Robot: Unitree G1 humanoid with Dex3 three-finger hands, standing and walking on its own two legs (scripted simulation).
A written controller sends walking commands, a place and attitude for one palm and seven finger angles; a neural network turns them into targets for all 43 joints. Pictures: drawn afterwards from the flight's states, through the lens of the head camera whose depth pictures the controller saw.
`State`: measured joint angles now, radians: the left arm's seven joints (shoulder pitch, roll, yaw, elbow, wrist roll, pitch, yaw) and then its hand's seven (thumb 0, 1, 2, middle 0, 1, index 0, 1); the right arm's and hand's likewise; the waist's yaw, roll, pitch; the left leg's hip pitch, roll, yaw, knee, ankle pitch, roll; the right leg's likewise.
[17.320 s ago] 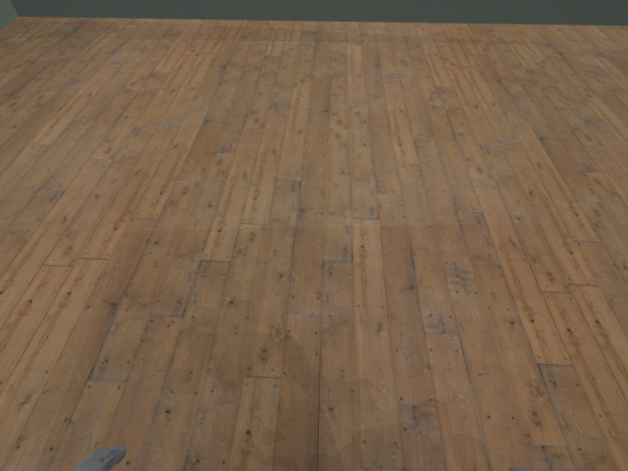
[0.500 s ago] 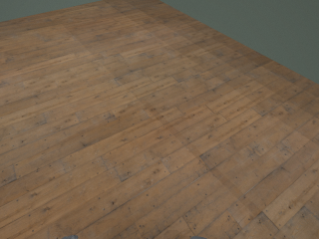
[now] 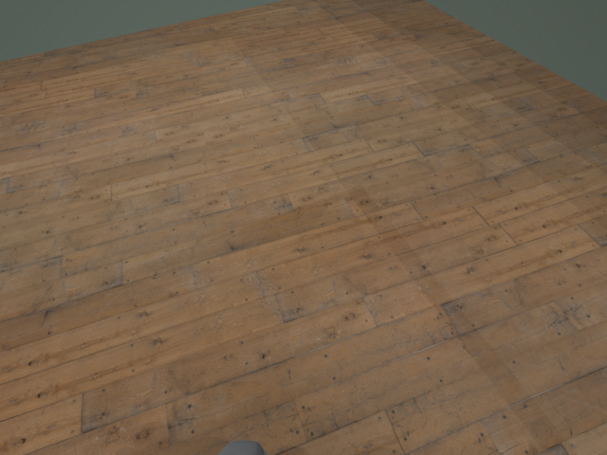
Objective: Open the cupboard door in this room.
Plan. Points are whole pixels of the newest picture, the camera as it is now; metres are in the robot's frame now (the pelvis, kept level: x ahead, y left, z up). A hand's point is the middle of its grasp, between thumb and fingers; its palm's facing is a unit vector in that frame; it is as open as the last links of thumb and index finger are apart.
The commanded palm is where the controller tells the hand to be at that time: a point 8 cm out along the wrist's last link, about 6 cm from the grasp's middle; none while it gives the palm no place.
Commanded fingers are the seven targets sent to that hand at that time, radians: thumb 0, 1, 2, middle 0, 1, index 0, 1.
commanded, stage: turn or walk to find it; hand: left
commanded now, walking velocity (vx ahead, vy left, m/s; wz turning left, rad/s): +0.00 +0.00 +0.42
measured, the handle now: out of the picture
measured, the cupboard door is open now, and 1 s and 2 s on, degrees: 0 0 0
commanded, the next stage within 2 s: none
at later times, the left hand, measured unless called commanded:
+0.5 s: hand out of the picture +0.01 +0.26 -0.17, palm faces +0.23 -0.94 -0.24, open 7.4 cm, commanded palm none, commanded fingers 0.00 0.90 0.90 -0.20 -0.30 -0.20 -0.30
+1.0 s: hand out of the picture -0.08 +0.18 -0.16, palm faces +0.44 -0.86 -0.25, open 7.4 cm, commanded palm none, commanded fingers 0.00 0.90 0.90 -0.20 -0.30 -0.20 -0.30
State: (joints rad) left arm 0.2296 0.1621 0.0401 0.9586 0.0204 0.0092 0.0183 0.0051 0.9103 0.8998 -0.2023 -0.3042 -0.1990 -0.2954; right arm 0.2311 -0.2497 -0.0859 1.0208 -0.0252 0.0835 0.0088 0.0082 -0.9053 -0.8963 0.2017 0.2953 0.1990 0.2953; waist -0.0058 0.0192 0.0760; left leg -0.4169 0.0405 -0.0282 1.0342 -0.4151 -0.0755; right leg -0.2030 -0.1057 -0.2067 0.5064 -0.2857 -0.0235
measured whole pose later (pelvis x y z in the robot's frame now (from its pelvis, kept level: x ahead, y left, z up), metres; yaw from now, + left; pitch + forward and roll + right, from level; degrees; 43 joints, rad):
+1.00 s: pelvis -0.04 -0.01 +0.00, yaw +25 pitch -1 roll +2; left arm 0.24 0.16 0.04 0.96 0.02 0.01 0.02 0.01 0.91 0.90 -0.20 -0.30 -0.20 -0.30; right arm 0.21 -0.24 -0.08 1.02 -0.02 0.08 0.01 0.01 -0.91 -0.90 0.20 0.30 0.20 0.30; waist 0.00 0.01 0.08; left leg -0.40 0.04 -0.01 0.98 -0.43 -0.07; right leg -0.20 -0.11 -0.22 0.52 -0.30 -0.03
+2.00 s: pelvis -0.07 -0.05 +0.00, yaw +50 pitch +0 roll +3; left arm 0.24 0.17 0.04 0.96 0.02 0.01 0.02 0.01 0.91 0.90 -0.20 -0.30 -0.20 -0.30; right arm 0.19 -0.25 -0.08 1.02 -0.02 0.08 0.01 0.01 -0.91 -0.90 0.20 0.30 0.20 0.30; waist 0.01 0.01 0.09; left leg -0.39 0.04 0.00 0.94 -0.44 -0.07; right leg -0.21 -0.12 -0.23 0.52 -0.30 -0.03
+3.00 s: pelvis -0.08 -0.07 -0.01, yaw +75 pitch -1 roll +1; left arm 0.25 0.20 0.05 0.97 0.03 0.01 0.01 0.00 0.91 0.90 -0.20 -0.30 -0.20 -0.30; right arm 0.16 -0.23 -0.06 1.00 -0.01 0.06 0.01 0.01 -0.91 -0.90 0.20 0.30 0.20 0.30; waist 0.03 -0.01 0.10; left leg -0.32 0.04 0.05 0.78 -0.45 -0.06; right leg -0.23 -0.15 -0.27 0.56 -0.31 0.00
